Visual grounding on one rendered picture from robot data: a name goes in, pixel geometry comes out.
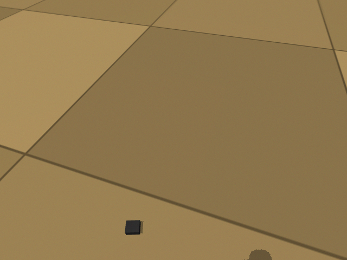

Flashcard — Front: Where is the small box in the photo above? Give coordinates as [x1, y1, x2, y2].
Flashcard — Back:
[125, 220, 141, 235]

